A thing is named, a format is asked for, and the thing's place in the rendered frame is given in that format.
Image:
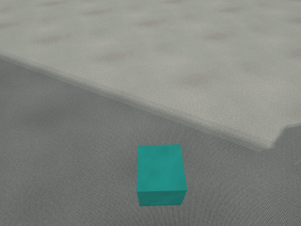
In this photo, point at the carton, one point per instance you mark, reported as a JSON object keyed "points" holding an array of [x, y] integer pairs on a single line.
{"points": [[160, 175]]}

